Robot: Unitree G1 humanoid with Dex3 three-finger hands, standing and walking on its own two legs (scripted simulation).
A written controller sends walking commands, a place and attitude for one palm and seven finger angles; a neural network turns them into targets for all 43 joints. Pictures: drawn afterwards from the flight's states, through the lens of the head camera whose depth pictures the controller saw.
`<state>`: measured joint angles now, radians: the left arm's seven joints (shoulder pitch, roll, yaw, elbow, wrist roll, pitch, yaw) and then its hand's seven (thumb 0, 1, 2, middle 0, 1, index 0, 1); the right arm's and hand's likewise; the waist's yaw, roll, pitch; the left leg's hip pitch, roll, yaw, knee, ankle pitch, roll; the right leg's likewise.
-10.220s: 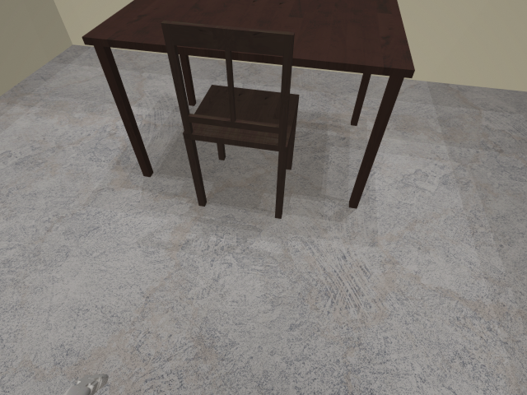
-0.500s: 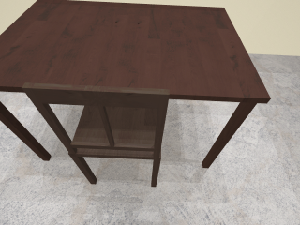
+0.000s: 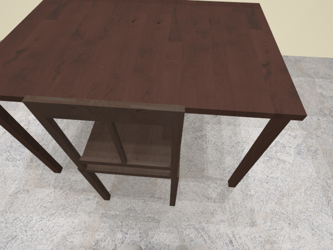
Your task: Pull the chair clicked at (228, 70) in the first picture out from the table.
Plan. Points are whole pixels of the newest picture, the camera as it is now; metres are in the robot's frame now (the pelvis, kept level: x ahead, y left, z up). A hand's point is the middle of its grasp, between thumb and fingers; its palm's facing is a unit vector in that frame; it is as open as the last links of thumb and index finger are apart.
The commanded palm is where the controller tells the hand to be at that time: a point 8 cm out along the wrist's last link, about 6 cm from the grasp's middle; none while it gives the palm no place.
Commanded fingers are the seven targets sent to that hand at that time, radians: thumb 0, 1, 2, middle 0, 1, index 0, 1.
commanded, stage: come to a stop and stand still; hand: left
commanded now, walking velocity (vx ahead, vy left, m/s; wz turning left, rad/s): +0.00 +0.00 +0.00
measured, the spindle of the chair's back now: (118, 143) +0.42 +0.19 -0.10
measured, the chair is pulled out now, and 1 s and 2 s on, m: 0.00 0.00 0.00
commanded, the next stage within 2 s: look again from close up in 0.60 s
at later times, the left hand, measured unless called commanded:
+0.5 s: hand out of the picture -0.02 +0.25 -0.16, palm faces +0.02 -0.96 -0.29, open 7.4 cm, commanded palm none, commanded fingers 0.00 0.90 0.90 -0.20 -0.30 -0.20 -0.30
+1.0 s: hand out of the picture +0.00 +0.20 -0.17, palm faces +0.01 -0.98 -0.21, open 7.3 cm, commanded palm none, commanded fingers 0.00 0.90 0.90 -0.20 -0.30 -0.20 -0.30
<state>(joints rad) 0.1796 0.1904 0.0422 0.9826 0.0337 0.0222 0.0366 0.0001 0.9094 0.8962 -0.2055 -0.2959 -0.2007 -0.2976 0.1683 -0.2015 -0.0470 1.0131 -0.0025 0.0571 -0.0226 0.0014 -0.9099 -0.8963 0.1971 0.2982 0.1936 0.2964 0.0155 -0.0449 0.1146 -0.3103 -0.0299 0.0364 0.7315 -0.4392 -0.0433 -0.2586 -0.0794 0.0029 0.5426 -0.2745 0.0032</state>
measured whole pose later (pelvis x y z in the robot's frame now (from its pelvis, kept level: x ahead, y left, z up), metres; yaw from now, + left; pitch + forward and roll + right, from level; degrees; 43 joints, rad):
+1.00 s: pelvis -0.01 +0.03 +0.00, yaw +0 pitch +0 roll +1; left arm 0.28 0.15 -0.02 1.08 0.01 -0.01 0.03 0.01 0.92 0.90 -0.20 -0.30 -0.20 -0.30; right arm 0.27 -0.17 0.00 1.06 -0.01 -0.02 -0.01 0.00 -0.91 -0.90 0.20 0.30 0.19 0.30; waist 0.00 0.01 0.03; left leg -0.21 -0.01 0.06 0.46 -0.25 0.02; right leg -0.25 -0.01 0.11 0.50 -0.25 0.04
